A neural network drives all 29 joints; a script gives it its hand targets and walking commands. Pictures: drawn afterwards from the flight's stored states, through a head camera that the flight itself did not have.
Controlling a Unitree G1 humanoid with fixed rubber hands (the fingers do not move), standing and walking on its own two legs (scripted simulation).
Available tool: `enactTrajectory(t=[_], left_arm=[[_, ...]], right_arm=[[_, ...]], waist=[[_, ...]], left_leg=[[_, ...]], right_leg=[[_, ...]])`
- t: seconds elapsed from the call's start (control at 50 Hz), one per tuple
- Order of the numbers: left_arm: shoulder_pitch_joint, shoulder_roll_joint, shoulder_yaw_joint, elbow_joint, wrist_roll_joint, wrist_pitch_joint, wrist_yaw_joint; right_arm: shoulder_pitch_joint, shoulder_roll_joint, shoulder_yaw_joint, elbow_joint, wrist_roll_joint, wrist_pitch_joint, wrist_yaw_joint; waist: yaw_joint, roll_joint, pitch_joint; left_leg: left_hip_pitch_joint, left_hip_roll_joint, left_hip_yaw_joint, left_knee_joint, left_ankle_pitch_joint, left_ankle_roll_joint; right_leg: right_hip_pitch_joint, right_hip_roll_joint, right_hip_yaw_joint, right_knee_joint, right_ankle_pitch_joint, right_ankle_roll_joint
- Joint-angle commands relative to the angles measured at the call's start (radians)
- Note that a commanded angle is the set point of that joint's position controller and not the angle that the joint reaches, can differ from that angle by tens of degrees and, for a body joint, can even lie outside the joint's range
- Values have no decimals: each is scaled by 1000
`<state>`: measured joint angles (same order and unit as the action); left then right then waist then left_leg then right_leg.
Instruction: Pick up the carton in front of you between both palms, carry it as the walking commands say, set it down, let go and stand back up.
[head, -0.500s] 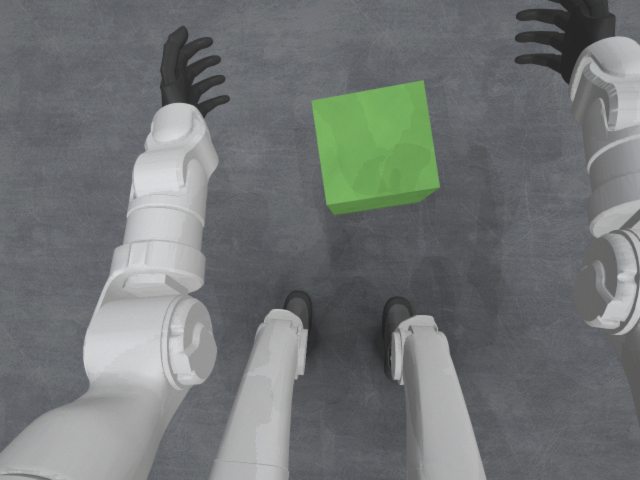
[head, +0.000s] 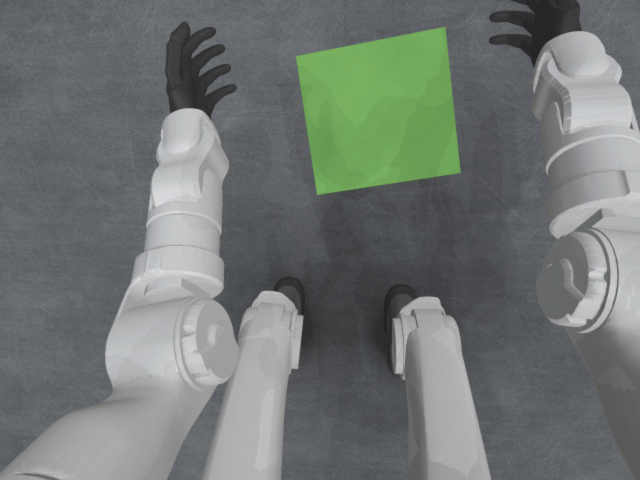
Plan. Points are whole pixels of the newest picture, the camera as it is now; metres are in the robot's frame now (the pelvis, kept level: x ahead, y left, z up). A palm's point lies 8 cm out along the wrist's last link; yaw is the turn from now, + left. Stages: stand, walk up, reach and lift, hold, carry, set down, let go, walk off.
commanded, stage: reach and lift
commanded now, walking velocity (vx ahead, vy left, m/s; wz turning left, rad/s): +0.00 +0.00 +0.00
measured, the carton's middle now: (374, 127) +0.50 -0.05 -0.45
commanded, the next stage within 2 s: none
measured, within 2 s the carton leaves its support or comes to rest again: leaves its support in 1.40 s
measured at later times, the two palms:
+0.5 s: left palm (250, 142) +0.48 +0.15 -0.37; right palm (489, 113) +0.50 -0.22 -0.37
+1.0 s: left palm (269, 132) +0.49 +0.12 -0.38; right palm (480, 106) +0.51 -0.21 -0.39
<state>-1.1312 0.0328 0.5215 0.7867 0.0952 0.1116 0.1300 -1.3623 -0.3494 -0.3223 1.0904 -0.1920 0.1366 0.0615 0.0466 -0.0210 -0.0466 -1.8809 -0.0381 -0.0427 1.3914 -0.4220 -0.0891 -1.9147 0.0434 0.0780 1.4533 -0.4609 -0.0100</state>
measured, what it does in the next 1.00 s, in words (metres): lowers itself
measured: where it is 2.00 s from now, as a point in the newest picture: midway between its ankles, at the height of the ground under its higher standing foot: (341, 342)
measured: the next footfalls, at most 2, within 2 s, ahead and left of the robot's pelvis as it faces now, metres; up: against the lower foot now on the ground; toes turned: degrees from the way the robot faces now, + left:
none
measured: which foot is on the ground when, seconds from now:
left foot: down 0.00-1.00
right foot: down 0.00-1.00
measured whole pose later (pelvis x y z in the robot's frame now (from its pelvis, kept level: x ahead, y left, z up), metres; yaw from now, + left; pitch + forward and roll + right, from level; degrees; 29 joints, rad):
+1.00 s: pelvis -0.05 +0.00 -0.21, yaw +2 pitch +36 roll +6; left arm -1.50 0.17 0.26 1.07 -0.17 0.06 0.20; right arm -1.66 -0.53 0.08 1.26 0.17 0.09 0.03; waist 0.01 0.05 0.44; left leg -2.19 -0.07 -0.02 2.17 -0.61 -0.12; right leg -2.25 0.01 0.07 2.25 -0.63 -0.02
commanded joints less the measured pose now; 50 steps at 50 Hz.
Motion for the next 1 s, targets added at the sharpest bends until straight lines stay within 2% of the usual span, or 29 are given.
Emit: enactTrajectory(t=[0.0, 0.02, 0.08, 0.1, 0.14, 0.18, 0.24, 0.26, 0.32, 0.36, 0.38, 0.4, 0.42, 0.46, 0.48, 0.52, 0.56, 0.58, 0.6, 0.64, 0.72, 0.74, 0.76, 0.78, 0.8, 0.88, 0.9, 0.92, 0.98], left_arm=[[-187, 96, -121, -103, -99, -50, 39], [-202, 105, -163, -122, -107, -49, 45], [-241, 157, -219, -166, -160, -47, 78], [-261, 190, -232, -148, -200, -29, 88], [-168, 153, -280, -109, -209, -17, 93], [-254, 156, -296, -158, -233, -22, 100], [-356, 182, -309, -133, -293, 15, 111], [-443, 219, -280, -101, -294, 24, 112], [-493, 262, -265, 30, -251, 34, 91], [-518, 216, -232, 111, -217, 27, 78], [-552, 278, -243, 85, -237, 18, 73], [-539, 241, -252, 125, -224, 14, 67], [-561, 242, -228, 97, -230, 5, 65], [-612, 274, -255, 171, -235, -16, 64], [-610, 257, -273, 141, -248, -28, 64], [-664, 257, -252, 199, -249, -30, 63], [-672, 254, -322, 168, -294, -41, 61], [-658, 270, -292, 200, -275, -42, 62], [-629, 246, -306, 188, -302, -46, 65], [-627, 242, -324, 239, -330, -46, 56], [-652, 297, -291, 179, -307, -61, 82], [-583, 276, -272, 220, -276, -67, 78], [-558, 265, -284, 218, -280, -66, 78], [-555, 238, -284, 199, -281, -64, 73], [-576, 236, -270, 197, -285, -69, 76], [-548, 203, -266, 172, -253, -73, 76], [-540, 171, -252, 166, -266, -65, 71], [-551, 180, -274, 188, -261, -66, 77], [-604, 10, -267, 179, -233, -47, 50]], right_arm=[[-201, -165, 111, -119, 151, -73, -36], [-206, -195, 113, -144, 181, -77, -41], [-310, -236, 163, -238, 271, -75, -41], [-296, -245, 196, -221, 307, -69, -38], [-241, -298, 208, -108, 307, -58, -32], [-326, -311, 243, -187, 336, -62, -36], [-444, -354, 256, -168, 331, -50, -36], [-517, -360, 284, -155, 356, -41, -35], [-478, -346, 253, 53, 314, -20, -19], [-496, -340, 266, 115, 298, -25, -9], [-534, -300, 284, 25, 297, -32, -13], [-534, -346, 254, 94, 288, -38, -16], [-574, -363, 273, 39, 293, -53, -20], [-615, -365, 279, 122, 337, -55, -23], [-618, -384, 246, 91, 305, -65, -29], [-712, -360, 324, 77, 349, -76, -26], [-674, -346, 318, 88, 344, -82, -35], [-631, -370, 319, 113, 345, -75, -40], [-670, -329, 364, 88, 370, -81, -40], [-653, -350, 377, 118, 358, -79, -40], [-625, -328, 382, 105, 379, -68, -45], [-604, -333, 368, 128, 374, -67, -42], [-586, -314, 383, 135, 375, -67, -39], [-583, -278, 391, 129, 371, -67, -33], [-636, -291, 400, 53, 379, -74, -37], [-594, -214, 411, 55, 378, -69, -28], [-603, -256, 390, 46, 340, -66, -37], [-589, -184, 388, 82, 376, -58, -28], [-621, -63, 392, 58, 312, -43, -4]], waist=[[-23, -59, -1029], [-32, 2, -1086], [15, -31, -1169], [-19, -91, -1234], [-19, -54, -1237], [-1, -60, -1271], [-41, -112, -1123], [2, -126, -1097], [-34, -88, -778], [-29, -39, -683], [-30, -109, -756], [-33, -27, -722], [-2, -73, -766], [-18, -28, -714], [-69, -11, -710], [-17, -72, -679], [-69, -43, -709], [-13, 9, -677], [-35, -81, -688], [-70, -87, -674], [-42, -46, -792], [17, -40, -739], [-26, -59, -754], [20, -83, -755], [-13, -99, -805], [21, -131, -782], [-27, -144, -766], [14, -110, -782], [-36, -118, -709]], left_leg=[[413, -44, 107, 244, 498, -7], [443, -43, 115, 274, 485, -13], [409, -44, 122, 357, 438, -5], [486, -40, 115, 370, 484, 10], [471, -54, 131, 394, 527, -3], [450, -53, 148, 468, 554, -2], [358, -58, 129, 489, 355, 1], [382, -47, 149, 530, 313, 5], [302, -33, 128, 520, 95, 2], [254, -29, 135, 529, 48, -12], [260, -32, 129, 561, 92, 2], [246, -27, 139, 565, 83, -22], [269, -40, 150, 576, 107, -16], [232, -21, 147, 617, 99, -10], [230, -21, 141, 648, 137, -21], [202, -16, 142, 652, 112, -4], [212, -19, 124, 646, 134, -8], [270, -22, 138, 661, 178, -12], [239, -20, 144, 676, 182, -13], [200, -41, 155, 679, 161, -11], [239, -39, 168, 724, 249, -4], [233, -50, 187, 707, 232, -10], [201, -52, 170, 690, 235, -15], [189, -53, 177, 701, 247, -7], [180, -48, 181, 718, 278, -6], [92, -68, 198, 690, 249, -2], [40, -71, 188, 672, 196, 4], [116, -59, 190, 677, 216, 7], [144, -80, 194, 672, 200, 10]], right_leg=[[382, 13, -77, 124, 538, 30], [380, 1, -79, 166, 511, 36], [404, -2, -52, 248, 472, 29], [404, 3, -89, 273, 465, 51], [450, 8, -86, 347, 549, 52], [432, -8, -72, 379, 574, 43], [397, -15, -108, 443, 394, 44], [373, -35, -94, 433, 321, 54], [140, -40, -98, 418, 33, 40], [129, -34, -81, 439, 14, 22], [197, -47, -82, 481, 77, 33], [165, -45, -82, 504, 76, 29], [214, -42, -69, 494, 85, 21], [209, -57, -52, 525, 103, 26], [187, -54, -58, 532, 148, 14], [211, -57, -38, 540, 122, 18], [266, -56, -63, 574, 173, 18], [212, -48, -34, 547, 168, 11], [299, -67, -44, 556, 202, 27], [367, -64, -42, 568, 233, 25], [407, -47, -19, 582, 323, 21], [359, -47, -37, 587, 292, 30], [402, -42, -28, 583, 326, 26], [389, -46, -32, 590, 338, 27], [458, -47, -29, 600, 406, 30], [527, -36, -9, 600, 481, 39], [501, -41, -8, 587, 434, 27], [464, -25, -30, 582, 402, 40], [320, -18, -41, 529, 302, 33]])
